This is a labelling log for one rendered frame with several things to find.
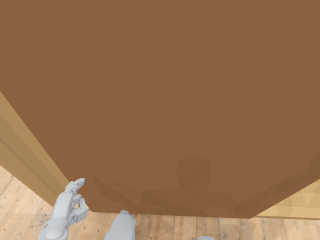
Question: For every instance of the robot left thigh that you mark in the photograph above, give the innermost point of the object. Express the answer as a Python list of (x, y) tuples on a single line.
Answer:
[(122, 228)]

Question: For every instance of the left robot shin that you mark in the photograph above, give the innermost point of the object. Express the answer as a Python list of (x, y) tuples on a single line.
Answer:
[(124, 212)]

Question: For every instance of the wardrobe door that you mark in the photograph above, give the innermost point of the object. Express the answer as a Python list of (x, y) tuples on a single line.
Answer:
[(200, 108), (17, 138)]

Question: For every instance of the robot left forearm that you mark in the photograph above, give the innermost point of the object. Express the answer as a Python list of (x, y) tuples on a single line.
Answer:
[(54, 229)]

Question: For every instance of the left robot hand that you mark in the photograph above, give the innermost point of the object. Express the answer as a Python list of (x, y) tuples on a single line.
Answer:
[(66, 201)]

